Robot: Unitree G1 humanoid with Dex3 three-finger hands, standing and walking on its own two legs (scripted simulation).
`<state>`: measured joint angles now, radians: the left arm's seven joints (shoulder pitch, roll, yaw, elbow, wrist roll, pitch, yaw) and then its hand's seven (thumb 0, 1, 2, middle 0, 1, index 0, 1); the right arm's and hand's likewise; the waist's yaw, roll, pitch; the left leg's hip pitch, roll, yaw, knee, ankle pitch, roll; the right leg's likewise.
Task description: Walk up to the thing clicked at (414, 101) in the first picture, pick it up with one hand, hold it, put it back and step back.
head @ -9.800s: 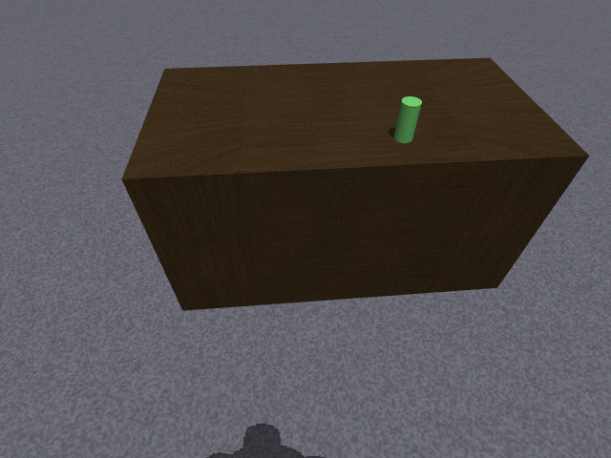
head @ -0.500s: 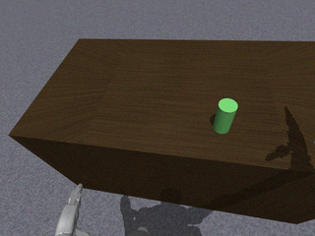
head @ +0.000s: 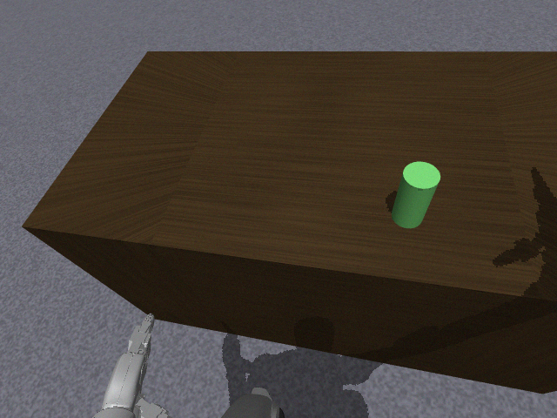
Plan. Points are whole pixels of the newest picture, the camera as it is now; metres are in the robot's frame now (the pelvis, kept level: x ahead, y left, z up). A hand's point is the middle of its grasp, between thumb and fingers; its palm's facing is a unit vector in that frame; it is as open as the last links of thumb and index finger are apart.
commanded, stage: go down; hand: right
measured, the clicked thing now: (413, 197) +0.49 -0.13 -0.01
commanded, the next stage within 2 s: approach in 1.10 s
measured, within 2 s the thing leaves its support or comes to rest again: neither
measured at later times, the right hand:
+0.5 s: hand out of the picture +0.48 -0.33 +0.11, palm faces +0.05 +1.00 +0.02, open 17.7 cm
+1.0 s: hand out of the picture +0.48 -0.33 +0.11, palm faces +0.07 +1.00 +0.02, open 17.7 cm
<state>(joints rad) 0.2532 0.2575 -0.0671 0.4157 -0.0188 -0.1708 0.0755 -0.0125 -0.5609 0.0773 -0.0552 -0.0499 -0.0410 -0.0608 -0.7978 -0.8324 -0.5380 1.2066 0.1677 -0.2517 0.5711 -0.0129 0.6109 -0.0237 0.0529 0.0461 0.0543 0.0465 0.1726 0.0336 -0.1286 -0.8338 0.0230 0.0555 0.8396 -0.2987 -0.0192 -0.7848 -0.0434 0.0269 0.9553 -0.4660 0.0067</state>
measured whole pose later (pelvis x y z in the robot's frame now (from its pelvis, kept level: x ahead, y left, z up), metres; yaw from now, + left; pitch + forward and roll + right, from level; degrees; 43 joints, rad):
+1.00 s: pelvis +0.00 -0.01 -0.01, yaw +0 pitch +20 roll +4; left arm 0.30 0.27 -0.06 0.29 -0.01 -0.14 0.05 -0.01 -0.54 0.06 -0.05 -0.05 -0.05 -0.05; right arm -0.85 -0.87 -0.57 1.24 0.13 -0.25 0.55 -0.01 0.61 -0.02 0.05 0.05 0.05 0.05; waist 0.21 0.03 -0.14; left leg -0.90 0.02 0.06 0.89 -0.32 -0.03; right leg -0.86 -0.05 0.03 1.02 -0.50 0.00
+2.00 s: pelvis -0.01 +0.00 -0.05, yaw +2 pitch +25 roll +4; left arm 0.36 0.24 0.02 0.02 0.06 -0.11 0.00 -0.01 -0.54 0.05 -0.06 -0.05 -0.06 -0.05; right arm -0.87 -0.58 -0.50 1.20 0.04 -0.42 0.24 -0.01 0.61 -0.02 0.04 0.05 0.04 0.05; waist 0.29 0.00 -0.15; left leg -1.15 0.01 0.05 1.10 -0.38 -0.02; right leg -1.10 -0.06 0.03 1.24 -0.57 0.01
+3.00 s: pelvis -0.02 +0.00 -0.06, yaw +2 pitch +24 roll +3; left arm 0.36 0.25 0.05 -0.03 0.06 -0.07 -0.02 -0.01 -0.55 0.07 -0.05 -0.05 -0.04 -0.05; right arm -0.93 -0.46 -0.42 1.21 -0.01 -0.43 0.08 -0.01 0.48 -0.22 0.77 0.49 0.76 0.49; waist 0.28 0.00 -0.14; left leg -1.17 0.02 0.03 1.14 -0.39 -0.02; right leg -1.10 -0.05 0.02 1.25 -0.57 0.01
